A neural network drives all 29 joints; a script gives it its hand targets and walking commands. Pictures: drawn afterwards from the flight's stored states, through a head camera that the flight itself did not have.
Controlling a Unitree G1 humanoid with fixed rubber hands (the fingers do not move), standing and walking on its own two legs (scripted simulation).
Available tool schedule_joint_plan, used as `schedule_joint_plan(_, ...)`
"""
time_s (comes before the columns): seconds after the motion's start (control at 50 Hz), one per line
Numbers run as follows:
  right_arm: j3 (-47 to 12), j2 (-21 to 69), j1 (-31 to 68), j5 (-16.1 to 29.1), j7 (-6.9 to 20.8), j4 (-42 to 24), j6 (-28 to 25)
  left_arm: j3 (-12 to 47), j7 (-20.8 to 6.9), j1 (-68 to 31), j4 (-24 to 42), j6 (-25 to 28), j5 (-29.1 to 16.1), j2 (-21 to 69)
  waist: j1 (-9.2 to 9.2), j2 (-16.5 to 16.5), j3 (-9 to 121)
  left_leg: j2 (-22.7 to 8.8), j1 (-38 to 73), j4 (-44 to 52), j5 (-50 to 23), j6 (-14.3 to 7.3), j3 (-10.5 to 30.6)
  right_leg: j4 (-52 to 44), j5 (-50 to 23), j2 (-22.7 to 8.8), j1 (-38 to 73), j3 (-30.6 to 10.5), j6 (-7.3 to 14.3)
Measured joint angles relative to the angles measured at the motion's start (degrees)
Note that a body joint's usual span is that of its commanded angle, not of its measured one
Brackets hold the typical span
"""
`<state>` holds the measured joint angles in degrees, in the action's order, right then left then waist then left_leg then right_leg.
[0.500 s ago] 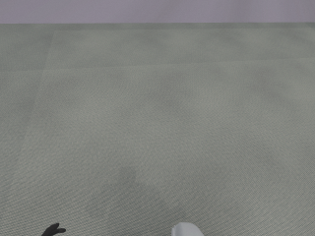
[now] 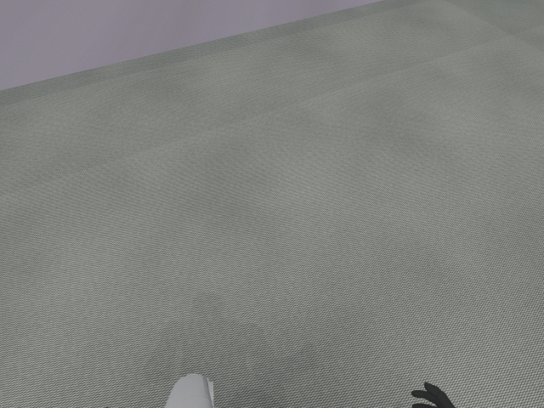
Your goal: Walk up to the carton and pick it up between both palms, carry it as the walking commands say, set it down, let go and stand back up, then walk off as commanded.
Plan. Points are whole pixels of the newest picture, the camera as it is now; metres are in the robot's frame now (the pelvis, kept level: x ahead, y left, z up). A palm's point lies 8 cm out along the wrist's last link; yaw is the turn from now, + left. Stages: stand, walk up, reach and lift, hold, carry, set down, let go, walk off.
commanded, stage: walk off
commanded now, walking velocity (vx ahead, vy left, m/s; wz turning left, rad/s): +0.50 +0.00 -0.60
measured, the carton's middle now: out of the picture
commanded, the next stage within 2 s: none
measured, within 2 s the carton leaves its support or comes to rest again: neither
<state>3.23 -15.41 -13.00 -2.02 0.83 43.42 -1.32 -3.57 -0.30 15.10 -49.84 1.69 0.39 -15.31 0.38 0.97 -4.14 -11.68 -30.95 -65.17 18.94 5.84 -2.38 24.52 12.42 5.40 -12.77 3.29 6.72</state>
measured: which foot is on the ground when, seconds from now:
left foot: up 0.00-0.30, down 0.32-0.82, up 0.84-1.00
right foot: down 0.00-0.32, up 0.34-0.82, down 0.84-1.00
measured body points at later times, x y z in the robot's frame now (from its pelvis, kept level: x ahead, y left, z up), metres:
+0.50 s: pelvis +0.29 +0.06 +0.00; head +0.32 +0.06 +0.45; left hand +0.43 +0.31 -0.13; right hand +0.31 -0.23 -0.11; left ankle +0.33 +0.15 -0.74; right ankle +0.18 -0.05 -0.64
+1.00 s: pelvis +0.50 -0.10 +0.00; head +0.53 -0.13 +0.44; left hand +0.73 +0.07 -0.13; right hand +0.41 -0.36 -0.13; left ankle +0.55 +0.07 -0.65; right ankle +0.49 -0.15 -0.74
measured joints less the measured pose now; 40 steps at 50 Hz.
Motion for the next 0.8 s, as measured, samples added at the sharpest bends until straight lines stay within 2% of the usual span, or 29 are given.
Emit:
schedule_joint_plan(0.08,0.2,-0.7,4.7,-0.1,0.5,-1.3,1.2,-0.3,-0.2,5.4,-1.3,0.6,-0.2,0.0,-2.91,0.8,1.2,0.0,-5.8,7.5,-6.0,1.1,1.0,-4.5,0.8,0.5,4.9,-3.1,-0.3)
schedule_joint_plan(0.16,-0.2,-0.1,8.3,0.1,0.7,-1.9,1.7,-0.3,-0.3,9.0,-1.7,1.1,0.1,0.3,-5.17,1.1,1.9,2.1,-6.8,17.0,-11.0,1.0,1.3,-7.4,2.6,0.1,9.1,-6.3,-1.3)
schedule_joint_plan(0.26,-1.3,1.4,12.4,0.8,1.0,-3.2,0.9,0.0,0.1,11.8,-2.0,1.3,0.6,0.5,-7.23,0.8,1.9,6.1,-3.2,27.4,-12.1,-0.4,0.6,-6.5,7.9,-1.1,13.2,-10.4,-2.9)
schedule_joint_plan(0.32,-1.9,1.9,13.2,1.0,0.4,-4.1,-0.6,-0.1,0.2,13.2,-2.5,1.3,0.5,0.0,-7.39,0.0,2.0,8.7,3.4,34.5,-10.5,-2.4,-0.6,-0.7,13.7,-1.9,14.3,-12.9,-4.1)
schedule_joint_plan(0.36,-1.8,2.1,12.2,-0.1,-0.4,-4.0,-1.7,-0.4,0.2,11.8,-2.5,1.1,-0.3,-0.6,-6.5,-1.4,1.2,9.1,4.5,31.7,-10.7,-5.3,-2.5,15.5,16.8,-2.1,8.8,-12.7,-4.2)
schedule_joint_plan(0.4,-1.5,1.6,9.2,-0.4,-0.5,-2.8,-1.8,-0.6,0.3,9.1,-1.4,0.8,0.0,-0.8,-5.56,-1.8,1.0,8.5,7.0,30.6,-7.3,-6.7,-4.2,32.4,14.6,-2.4,1.1,-9.8,-4.0)
schedule_joint_plan(0.44,-1.0,1.5,5.6,-0.4,-0.6,-0.8,-1.8,-0.9,-0.2,6.2,-0.2,0.5,0.3,-1.3,-4.0,-2.5,1.1,8.1,11.2,33.3,-6.2,-6.4,-5.8,40.3,10.1,-4.3,-5.3,-6.8,-4.3)
schedule_joint_plan(0.48,-0.5,1.3,1.8,-0.1,-0.5,1.2,-2.2,-1.1,-0.9,3.2,0.9,-0.2,0.8,-1.8,-2.18,-3.0,1.3,8.0,15.3,36.7,-5.7,-6.6,-7.4,42.5,6.9,-6.4,-10.8,-4.8,-4.7)
schedule_joint_plan(0.58,0.1,0.9,-7.5,0.4,-0.3,5.9,-3.6,-1.2,-2.5,-4.4,3.7,-1.5,1.2,-2.1,1.36,-3.3,1.8,7.7,23.3,42.8,-4.0,-6.2,-11.0,40.6,-0.1,-9.6,-21.7,-3.2,-5.8)
schedule_joint_plan(0.68,-0.3,1.9,-13.3,0.8,-0.7,8.9,-3.5,0.0,-4.1,-11.7,6.0,-1.8,1.3,-0.1,3.61,-2.6,1.4,6.9,29.7,46.2,-1.2,-4.7,-14.3,26.4,-7.2,-10.7,-24.3,-0.2,-6.4)
schedule_joint_plan(0.74,-0.7,2.5,-14.7,0.9,-1.0,9.7,-3.0,1.1,-4.8,-15.4,6.9,-1.8,1.7,1.3,4.85,-2.2,0.8,6.2,33.4,46.9,1.4,-3.2,-16.5,17.6,-5.5,-10.1,-21.8,3.0,-5.6)
schedule_joint_plan(0.8,-0.8,2.5,-15.5,1.0,-1.4,10.4,-1.9,1.7,-4.7,-17.9,7.3,-1.5,2.2,2.2,5.44,-1.3,0.4,4.3,35.8,44.2,5.4,-1.0,-18.4,12.0,-0.8,-7.4,-17.5,5.2,-3.5)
